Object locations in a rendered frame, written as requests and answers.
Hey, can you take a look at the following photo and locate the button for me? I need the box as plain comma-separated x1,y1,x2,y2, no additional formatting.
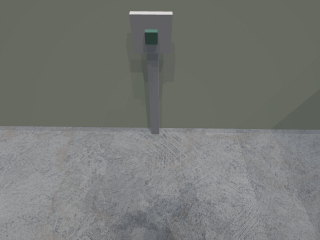
144,29,158,45

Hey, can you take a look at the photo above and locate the panel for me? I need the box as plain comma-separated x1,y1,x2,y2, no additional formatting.
129,11,173,134

